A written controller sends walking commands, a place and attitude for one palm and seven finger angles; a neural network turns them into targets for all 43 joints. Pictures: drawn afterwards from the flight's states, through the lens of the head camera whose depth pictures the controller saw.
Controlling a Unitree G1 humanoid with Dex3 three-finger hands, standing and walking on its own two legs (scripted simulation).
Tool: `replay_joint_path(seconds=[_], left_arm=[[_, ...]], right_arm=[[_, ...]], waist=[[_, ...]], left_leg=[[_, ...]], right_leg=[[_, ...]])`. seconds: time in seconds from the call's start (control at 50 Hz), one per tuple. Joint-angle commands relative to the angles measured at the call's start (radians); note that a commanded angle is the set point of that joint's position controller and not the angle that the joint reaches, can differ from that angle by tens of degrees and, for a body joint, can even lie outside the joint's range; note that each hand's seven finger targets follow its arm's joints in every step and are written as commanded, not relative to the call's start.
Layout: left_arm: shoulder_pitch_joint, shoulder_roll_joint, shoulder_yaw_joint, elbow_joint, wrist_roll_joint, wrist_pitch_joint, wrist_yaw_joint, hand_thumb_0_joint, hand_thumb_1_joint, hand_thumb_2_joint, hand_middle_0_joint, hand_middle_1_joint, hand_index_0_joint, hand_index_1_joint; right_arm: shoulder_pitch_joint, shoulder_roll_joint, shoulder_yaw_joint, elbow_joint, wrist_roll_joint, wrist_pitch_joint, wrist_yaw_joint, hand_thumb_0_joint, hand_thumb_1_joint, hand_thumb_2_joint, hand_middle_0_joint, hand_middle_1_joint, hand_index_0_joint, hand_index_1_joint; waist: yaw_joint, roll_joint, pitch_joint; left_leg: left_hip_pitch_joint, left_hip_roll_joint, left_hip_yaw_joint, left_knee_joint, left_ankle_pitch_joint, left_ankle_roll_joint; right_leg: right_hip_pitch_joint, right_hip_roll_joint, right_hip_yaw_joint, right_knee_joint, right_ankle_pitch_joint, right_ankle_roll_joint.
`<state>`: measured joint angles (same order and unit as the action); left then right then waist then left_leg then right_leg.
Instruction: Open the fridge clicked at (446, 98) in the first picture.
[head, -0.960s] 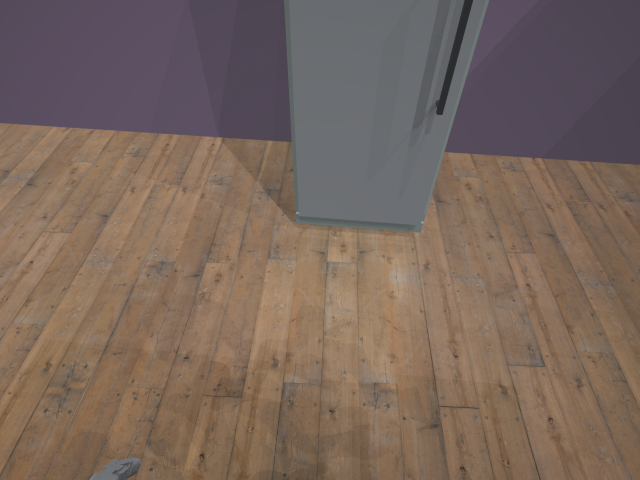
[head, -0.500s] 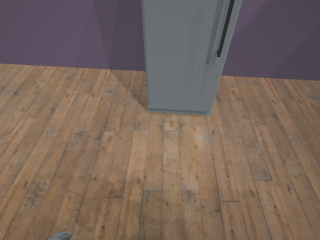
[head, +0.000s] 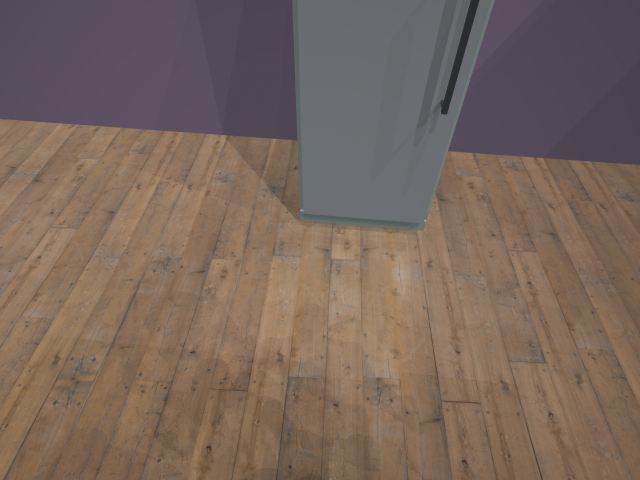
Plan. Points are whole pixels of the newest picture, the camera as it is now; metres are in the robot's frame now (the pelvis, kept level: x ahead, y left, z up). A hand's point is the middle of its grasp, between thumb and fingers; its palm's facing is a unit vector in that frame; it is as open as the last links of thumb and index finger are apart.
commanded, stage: look at it before walking up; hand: right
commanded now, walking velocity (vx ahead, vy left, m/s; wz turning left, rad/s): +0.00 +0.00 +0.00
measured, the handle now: (466, 23) +1.17 -0.31 +0.10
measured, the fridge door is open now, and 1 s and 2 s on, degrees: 0 0 0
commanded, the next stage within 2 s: walk to a spot facing it in 0.48 s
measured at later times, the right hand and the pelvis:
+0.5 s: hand out of the picture +0.08 -0.25 -0.16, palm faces -0.03 +0.94 -0.33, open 7.4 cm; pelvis +0.00 +0.00 +0.00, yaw +0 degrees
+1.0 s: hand out of the picture +0.01 -0.25 -0.20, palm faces +0.13 +0.98 -0.15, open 7.4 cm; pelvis +0.08 -0.07 -0.02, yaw -7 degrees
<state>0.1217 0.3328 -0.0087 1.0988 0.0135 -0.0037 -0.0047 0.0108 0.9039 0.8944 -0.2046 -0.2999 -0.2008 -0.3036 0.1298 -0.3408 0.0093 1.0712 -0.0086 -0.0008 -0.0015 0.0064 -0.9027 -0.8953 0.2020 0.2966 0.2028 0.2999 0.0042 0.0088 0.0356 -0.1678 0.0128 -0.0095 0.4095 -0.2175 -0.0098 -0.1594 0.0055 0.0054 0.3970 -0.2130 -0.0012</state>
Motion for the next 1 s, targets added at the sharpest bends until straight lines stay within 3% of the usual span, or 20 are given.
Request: replay_joint_path(seconds=[0.0, 0.56, 0.6, 0.66, 0.7, 0.72, 0.74, 0.76, 0.8, 0.82, 0.86, 0.88, 0.9, 0.92, 0.94, 0.96, 0.98], left_arm=[[-0.05, 0.208, 0.045, -0.059, -0.004, -0.03, 0.015, 0.0, 0.9, 0.9, -0.2, -0.3, -0.2, -0.3], [-0.058, 0.21, 0.043, -0.056, -0.008, -0.03, 0.017, 0.0, 0.9, 0.9, -0.2, -0.3, -0.2, -0.3], [0.005, 0.086, 0.012, -0.028, 0.001, -0.008, 0.01, 0.0, 0.9, 0.9, -0.2, -0.3, -0.2, -0.3], [0.029, 0.075, 0.019, -0.045, 0.013, 0.013, 0.001, 0.0, 0.9, 0.9, -0.2, -0.3, -0.2, -0.3], [0.029, 0.054, 0.025, -0.076, 0.012, 0.017, 0.001, 0.0, 0.9, 0.9, -0.2, -0.3, -0.2, -0.3], [0.014, 0.061, 0.034, -0.096, 0.011, 0.015, -0.003, 0.0, 0.9, 0.9, -0.2, -0.3, -0.2, -0.3], [0.008, 0.059, 0.04, -0.107, 0.009, 0.007, -0.007, 0.0, 0.9, 0.9, -0.2, -0.3, -0.2, -0.3], [0.015, 0.05, 0.041, -0.111, 0.006, -0.001, -0.013, 0.0, 0.9, 0.9, -0.2, -0.3, -0.2, -0.3], [0.048, 0.01, 0.043, -0.117, 0.002, -0.01, -0.022, 0.0, 0.9, 0.9, -0.2, -0.3, -0.2, -0.3], [0.071, -0.007, 0.043, -0.113, 0.0, -0.013, -0.025, 0.0, 0.9, 0.9, -0.2, -0.3, -0.2, -0.3], [0.21, -0.028, 0.044, -0.072, 0.001, -0.024, -0.022, 0.0, 0.9, 0.9, -0.2, -0.3, -0.2, -0.3], [0.319, 0.007, 0.055, -0.037, 0.002, -0.031, -0.013, 0.0, 0.9, 0.9, -0.2, -0.3, -0.2, -0.3], [0.43, 0.106, 0.087, -0.01, 0.016, -0.04, -0.002, 0.0, 0.9, 0.9, -0.2, -0.3, -0.2, -0.3], [0.502, 0.143, 0.094, -0.002, 0.008, -0.042, 0.011, 0.0, 0.9, 0.9, -0.2, -0.3, -0.2, -0.3], [0.464, 0.117, 0.087, -0.008, 0.007, -0.037, 0.014, 0.0, 0.9, 0.9, -0.2, -0.3, -0.2, -0.3], [0.426, 0.059, 0.076, -0.014, 0.005, -0.043, 0.02, 0.0, 0.9, 0.9, -0.2, -0.3, -0.2, -0.3], [0.378, 0.019, 0.065, -0.025, 0.003, -0.053, 0.022, 0.0, 0.9, 0.9, -0.2, -0.3, -0.2, -0.3]], right_arm=[[-0.041, -0.206, -0.041, -0.057, -0.002, -0.023, -0.009, 0.0, -0.9, -0.9, 0.2, 0.3, 0.2, 0.3], [-0.027, -0.204, -0.041, -0.049, -0.002, -0.024, -0.009, 0.0, -0.9, -0.9, 0.2, 0.3, 0.2, 0.3], [0.045, -0.085, -0.016, -0.017, -0.003, -0.003, -0.014, 0.0, -0.9, -0.9, 0.2, 0.3, 0.2, 0.3], [0.104, -0.12, -0.035, -0.02, -0.015, 0.014, -0.003, 0.0, -0.9, -0.9, 0.2, 0.3, 0.2, 0.3], [0.165, -0.162, -0.058, -0.033, -0.018, 0.012, -0.005, 0.0, -0.9, -0.9, 0.2, 0.3, 0.2, 0.3], [0.187, -0.169, -0.066, -0.039, -0.018, 0.005, -0.009, 0.0, -0.9, -0.9, 0.2, 0.3, 0.2, 0.3], [0.186, -0.159, -0.069, -0.043, -0.019, -0.008, -0.01, 0.0, -0.9, -0.9, 0.2, 0.3, 0.2, 0.3], [0.184, -0.152, -0.072, -0.046, -0.019, -0.021, -0.01, 0.0, -0.9, -0.9, 0.2, 0.3, 0.2, 0.3], [0.171, -0.137, -0.074, -0.053, -0.023, -0.032, -0.007, 0.0, -0.9, -0.9, 0.2, 0.3, 0.2, 0.3], [0.166, -0.127, -0.075, -0.055, -0.023, -0.034, -0.006, 0.0, -0.9, -0.9, 0.2, 0.3, 0.2, 0.3], [0.145, -0.101, -0.074, -0.054, -0.016, -0.03, -0.006, 0.0, -0.9, -0.9, 0.2, 0.3, 0.2, 0.3], [0.16, -0.063, -0.067, -0.055, -0.009, -0.025, -0.002, 0.0, -0.9, -0.9, 0.2, 0.3, 0.2, 0.3], [0.168, 0.016, -0.053, -0.08, 0.0, -0.022, 0.007, 0.0, -0.9, -0.9, 0.2, 0.3, 0.2, 0.3], [0.089, 0.03, -0.042, -0.131, -0.01, -0.029, 0.007, 0.0, -0.9, -0.9, 0.2, 0.3, 0.2, 0.3], [0.068, 0.02, -0.052, -0.13, -0.018, -0.032, 0.003, 0.0, -0.9, -0.9, 0.2, 0.3, 0.2, 0.3], [0.047, 0.031, -0.057, -0.114, -0.021, -0.035, 0.005, 0.0, -0.9, -0.9, 0.2, 0.3, 0.2, 0.3], [0.06, 0.039, -0.058, -0.095, -0.022, -0.037, 0.012, 0.0, -0.9, -0.9, 0.2, 0.3, 0.2, 0.3]], waist=[[-0.006, 0.003, -0.078], [-0.009, -0.016, -0.084], [-0.011, -0.008, -0.081], [-0.031, 0.09, 0.044], [-0.054, 0.212, 0.055], [-0.064, 0.225, 0.072], [-0.055, 0.189, 0.08], [-0.047, 0.138, 0.072], [-0.024, 0.104, 0.059], [-0.014, 0.099, 0.055], [0.043, 0.055, 0.022], [0.075, -0.069, -0.018], [0.112, -0.351, -0.032], [0.121, -0.341, 0.01], [0.101, -0.222, 0.036], [0.088, -0.156, 0.077], [0.061, -0.105, 0.097]], left_leg=[[0.014, 0.106, -0.095, -0.07, 0.105, 0.042], [0.043, 0.109, -0.084, -0.085, 0.156, 0.036], [0.043, 0.104, -0.067, -0.081, -0.049, 0.015], [0.006, 0.143, -0.146, -0.155, -0.424, 0.046], [0.029, 0.273, -0.287, -0.263, -0.557, 0.114], [0.036, 0.329, -0.327, -0.293, -0.556, 0.152], [0.054, 0.351, -0.324, -0.289, -0.476, 0.175], [0.081, 0.352, -0.281, -0.266, -0.373, 0.183], [0.062, 0.329, -0.152, -0.209, -0.24, 0.166], [0.039, 0.311, -0.101, -0.185, -0.207, 0.151], [-0.087, 0.249, 0.018, -0.062, -0.208, 0.098], [-0.162, 0.18, 0.094, 0.118, -0.188, 0.061], [-0.376, 0.055, 0.187, 0.451, -0.282, -0.006], [-0.534, 0.016, 0.11, 0.62, -0.387, -0.009], [-0.55, 0.067, 0.042, 0.716, -0.343, 0.014], [-0.567, 0.094, 0.025, 0.77, -0.249, 0.016], [-0.555, 0.121, 0.008, 0.776, -0.17, 0.011]], right_leg=[[0.018, -0.118, 0.099, -0.064, 0.136, -0.03], [0.044, -0.124, 0.099, -0.078, 0.186, -0.028], [0.009, -0.105, 0.087, -0.06, 0.03, -0.013], [-0.196, -0.037, 0.061, 0.028, -0.304, -0.016], [-0.304, -0.008, -0.024, 0.247, -0.274, -0.007], [-0.35, -0.032, -0.025, 0.362, -0.286, -0.01], [-0.385, -0.058, -0.013, 0.424, -0.267, -0.014], [-0.393, -0.077, -0.016, 0.432, -0.249, -0.014], [-0.328, -0.085, -0.052, 0.353, -0.229, -0.011], [-0.27, -0.077, -0.081, 0.288, -0.21, -0.009], [-0.029, -0.039, -0.131, 0.119, -0.087, -0.009], [0.117, -0.046, -0.075, 0.044, -0.113, -0.017], [0.218, -0.279, 0.321, -0.126, -0.3, -0.1], [0.23, -0.39, 0.531, -0.243, -0.331, -0.169], [0.18, -0.408, 0.517, -0.24, -0.329, -0.202], [0.117, -0.37, 0.486, -0.243, -0.263, -0.198], [0.08, -0.342, 0.411, -0.242, -0.175, -0.183]])
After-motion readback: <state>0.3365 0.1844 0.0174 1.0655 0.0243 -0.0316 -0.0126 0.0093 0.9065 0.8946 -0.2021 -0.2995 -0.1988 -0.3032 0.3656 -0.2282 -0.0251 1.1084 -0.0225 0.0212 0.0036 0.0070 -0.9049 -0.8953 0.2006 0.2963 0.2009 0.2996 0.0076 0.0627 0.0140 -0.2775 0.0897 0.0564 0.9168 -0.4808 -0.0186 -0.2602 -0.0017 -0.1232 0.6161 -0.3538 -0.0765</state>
